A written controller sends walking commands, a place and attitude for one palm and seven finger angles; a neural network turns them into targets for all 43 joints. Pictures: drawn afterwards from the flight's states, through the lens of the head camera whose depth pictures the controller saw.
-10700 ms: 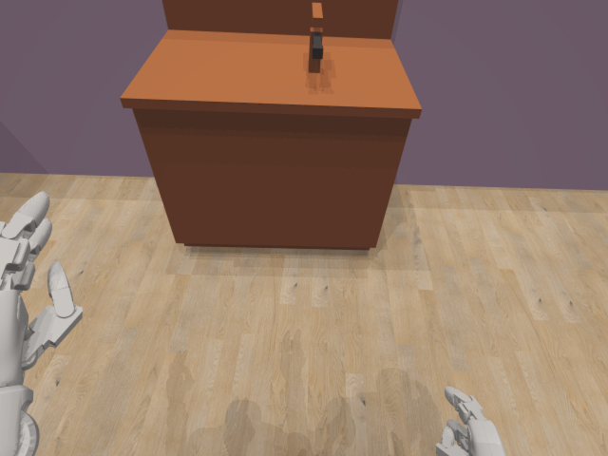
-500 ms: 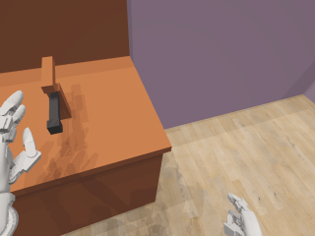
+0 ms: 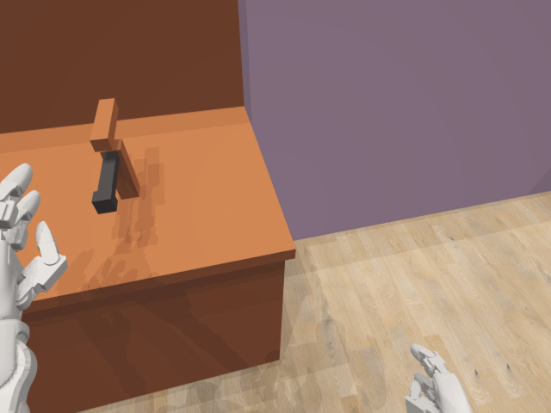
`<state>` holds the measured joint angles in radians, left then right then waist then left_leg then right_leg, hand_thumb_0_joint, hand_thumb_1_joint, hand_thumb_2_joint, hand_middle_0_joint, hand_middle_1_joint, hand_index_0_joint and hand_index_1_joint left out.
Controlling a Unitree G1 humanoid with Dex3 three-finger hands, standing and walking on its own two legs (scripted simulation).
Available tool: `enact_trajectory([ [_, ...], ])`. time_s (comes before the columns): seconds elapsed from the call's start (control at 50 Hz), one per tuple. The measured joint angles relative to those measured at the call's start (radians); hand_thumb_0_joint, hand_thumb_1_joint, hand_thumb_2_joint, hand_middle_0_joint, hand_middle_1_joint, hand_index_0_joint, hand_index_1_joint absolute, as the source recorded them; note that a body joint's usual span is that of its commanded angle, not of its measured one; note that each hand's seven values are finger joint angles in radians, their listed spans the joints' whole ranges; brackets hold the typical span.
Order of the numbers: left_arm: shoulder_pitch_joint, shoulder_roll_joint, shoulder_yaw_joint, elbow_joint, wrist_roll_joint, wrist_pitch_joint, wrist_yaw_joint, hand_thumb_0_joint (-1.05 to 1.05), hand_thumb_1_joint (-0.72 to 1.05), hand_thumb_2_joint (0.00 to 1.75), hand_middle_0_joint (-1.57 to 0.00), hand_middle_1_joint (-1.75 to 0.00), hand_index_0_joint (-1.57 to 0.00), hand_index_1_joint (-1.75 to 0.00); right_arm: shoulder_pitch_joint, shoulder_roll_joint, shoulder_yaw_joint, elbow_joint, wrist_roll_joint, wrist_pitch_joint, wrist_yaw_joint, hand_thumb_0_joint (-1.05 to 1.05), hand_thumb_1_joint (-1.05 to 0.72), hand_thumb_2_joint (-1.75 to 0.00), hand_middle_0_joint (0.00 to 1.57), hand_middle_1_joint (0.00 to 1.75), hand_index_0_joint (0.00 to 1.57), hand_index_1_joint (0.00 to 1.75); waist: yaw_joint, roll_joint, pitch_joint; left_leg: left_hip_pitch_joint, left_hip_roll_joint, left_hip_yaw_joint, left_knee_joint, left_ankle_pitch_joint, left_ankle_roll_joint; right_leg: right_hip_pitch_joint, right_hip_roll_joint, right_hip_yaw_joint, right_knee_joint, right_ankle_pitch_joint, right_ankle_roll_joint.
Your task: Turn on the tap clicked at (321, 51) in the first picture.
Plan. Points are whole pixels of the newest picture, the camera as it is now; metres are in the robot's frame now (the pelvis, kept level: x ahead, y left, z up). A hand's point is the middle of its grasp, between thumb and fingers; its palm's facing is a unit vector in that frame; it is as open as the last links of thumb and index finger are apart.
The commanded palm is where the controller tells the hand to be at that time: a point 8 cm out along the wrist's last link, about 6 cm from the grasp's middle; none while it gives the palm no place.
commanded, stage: turn the palm inward beside the body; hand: left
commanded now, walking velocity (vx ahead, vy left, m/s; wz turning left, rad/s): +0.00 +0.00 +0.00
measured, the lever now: (105, 201) +0.38 +0.33 +0.10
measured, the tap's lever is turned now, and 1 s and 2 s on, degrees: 0 0 0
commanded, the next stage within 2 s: reach beside the lever's end, fingers flat in 1.80 s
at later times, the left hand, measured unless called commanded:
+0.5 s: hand (88, 261) +0.23 +0.26 +0.15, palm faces +0.48 -0.84 -0.25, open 7.4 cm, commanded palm +0.18 +0.29 +0.17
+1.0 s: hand (81, 288) +0.20 +0.25 +0.14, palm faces +0.50 -0.85 -0.16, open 7.4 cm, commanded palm +0.14 +0.29 +0.16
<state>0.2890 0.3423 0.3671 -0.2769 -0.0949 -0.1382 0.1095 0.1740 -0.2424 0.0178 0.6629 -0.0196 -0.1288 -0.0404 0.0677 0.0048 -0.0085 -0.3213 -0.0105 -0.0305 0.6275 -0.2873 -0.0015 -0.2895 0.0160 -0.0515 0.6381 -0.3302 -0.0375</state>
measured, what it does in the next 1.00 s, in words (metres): stands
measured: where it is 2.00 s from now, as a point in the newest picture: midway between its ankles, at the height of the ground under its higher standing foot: outside the picture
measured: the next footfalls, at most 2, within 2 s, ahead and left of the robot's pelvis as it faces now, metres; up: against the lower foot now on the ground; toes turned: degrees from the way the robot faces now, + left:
none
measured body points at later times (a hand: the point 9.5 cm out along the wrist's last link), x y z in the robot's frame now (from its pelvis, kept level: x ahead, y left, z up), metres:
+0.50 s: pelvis +0.04 +0.00 +0.00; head +0.04 -0.02 +0.45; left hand +0.20 +0.30 +0.16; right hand +0.23 -0.24 -0.09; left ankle +0.03 +0.13 -0.72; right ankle +0.01 -0.09 -0.72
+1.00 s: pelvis +0.01 +0.01 +0.00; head -0.01 -0.01 +0.45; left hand +0.17 +0.29 +0.15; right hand +0.21 -0.19 -0.07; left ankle +0.03 +0.13 -0.72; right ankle +0.01 -0.09 -0.72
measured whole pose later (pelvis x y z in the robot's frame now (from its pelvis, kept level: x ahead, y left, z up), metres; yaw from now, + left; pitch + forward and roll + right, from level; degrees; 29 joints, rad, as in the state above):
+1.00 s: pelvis +0.01 +0.01 +0.00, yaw +1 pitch -1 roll +0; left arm 0.47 0.22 0.23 -0.47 -0.16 0.06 0.20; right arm 0.19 -0.21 0.05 0.67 0.00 -0.21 -0.08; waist 0.08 0.04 -0.06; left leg -0.32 -0.02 -0.04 0.64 -0.31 0.01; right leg -0.28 0.00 -0.06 0.64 -0.35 -0.03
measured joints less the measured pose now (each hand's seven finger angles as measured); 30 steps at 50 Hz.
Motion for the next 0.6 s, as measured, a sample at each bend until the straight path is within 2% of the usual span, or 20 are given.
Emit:
enact_trajectory([
  [0.04,-0.032,0.001,0.01,0.021,-0.001,0.009,0.006,0.02,0.88,0.89,-0.22,-0.3,-0.22,-0.3,-0.003,-0.006,0.003,0.016,0.006,-0.008,-0.012,0.01,-0.9,-0.9,0.2,0.3,0.2,0.3,0.006,0.008,0.0,-0.009,0.005,-0.016,0.018,-0.009,-0.004,-0.001,0.006,-0.015,0.009,-0.008,-0.008],
  [0.1,-0.06,0.007,0.005,0.037,-0.011,0.06,-0.008,0.02,0.89,0.9,-0.21,-0.3,-0.21,-0.3,-0.007,-0.01,0.003,0.033,0.012,-0.015,-0.031,0.01,-0.9,-0.9,0.2,0.3,0.2,0.3,0.01,0.027,-0.005,-0.014,0.012,-0.03,0.031,-0.018,-0.009,0.002,0.014,-0.029,0.011,-0.016,-0.013],
  [0.2,-0.027,0.01,-0.008,0.019,-0.044,0.12,-0.035,0.02,0.89,0.9,-0.21,-0.3,-0.21,-0.3,-0.016,-0.005,-0.003,0.045,0.02,-0.023,-0.045,0.01,-0.9,-0.9,0.2,0.3,0.2,0.3,-0.002,0.051,-0.018,-0.007,0.02,-0.028,0.027,-0.032,-0.018,0.007,0.023,-0.025,0.004,-0.026,-0.016],
  [0.28,0.044,-0.003,0.005,-0.028,-0.074,0.111,-0.04,0.02,0.89,0.9,-0.21,-0.3,-0.21,-0.3,-0.002,0.001,-0.008,0.035,0.021,-0.031,-0.038,0.01,-0.9,-0.9,0.2,0.3,0.2,0.3,-0.006,0.043,-0.038,-0.004,0.016,-0.013,0.013,-0.042,-0.023,-0.002,0.018,-0.01,0.01,-0.042,-0.018],
  [0.38,0.12,-0.028,0.017,-0.08,-0.091,0.102,-0.042,0.02,0.89,0.89,-0.21,-0.3,-0.21,-0.3,0.033,-0.006,-0.018,0.015,0.024,-0.04,-0.029,0.01,-0.9,-0.9,0.2,0.3,0.2,0.3,0.002,0.027,-0.052,-0.003,0.006,-0.006,0.01,-0.055,-0.017,-0.006,0.007,-0.004,0.017,-0.061,-0.012],
  [0.6,0.173,-0.078,-0.059,-0.165,-0.068,0.089,0.004,0.02,0.89,0.9,-0.21,-0.3,-0.21,-0.3,0.041,-0.001,-0.022,0.006,0.018,-0.074,-0.03,0.01,-0.9,-0.9,0.2,0.3,0.2,0.3,0.013,0.024,-0.059,-0.021,-0.009,-0.005,0.039,-0.069,0.0,-0.015,-0.008,-0.003,0.031,-0.069,0.004],
])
